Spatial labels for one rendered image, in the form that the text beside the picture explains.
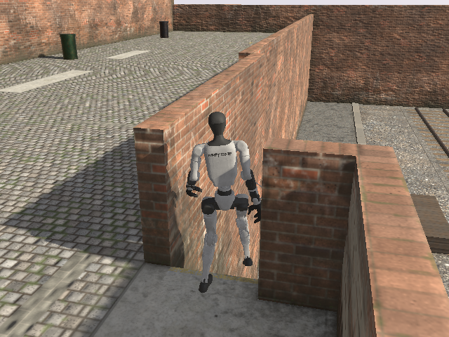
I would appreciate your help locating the robot left forearm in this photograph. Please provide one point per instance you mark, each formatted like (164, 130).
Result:
(190, 184)

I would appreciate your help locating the robot left upper arm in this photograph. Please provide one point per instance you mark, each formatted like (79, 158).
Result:
(197, 152)

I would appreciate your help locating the right robot shin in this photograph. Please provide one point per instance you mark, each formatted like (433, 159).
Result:
(245, 239)

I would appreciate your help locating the right robot hand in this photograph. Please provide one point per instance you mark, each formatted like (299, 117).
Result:
(258, 214)

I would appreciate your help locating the robot right upper arm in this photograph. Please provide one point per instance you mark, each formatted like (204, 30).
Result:
(244, 156)

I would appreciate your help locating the robot head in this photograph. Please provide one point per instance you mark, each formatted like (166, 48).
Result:
(217, 123)

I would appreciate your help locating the left robot hand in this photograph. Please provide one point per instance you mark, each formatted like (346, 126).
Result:
(191, 194)

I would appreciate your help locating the robot right forearm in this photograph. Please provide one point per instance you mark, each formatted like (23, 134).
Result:
(252, 189)

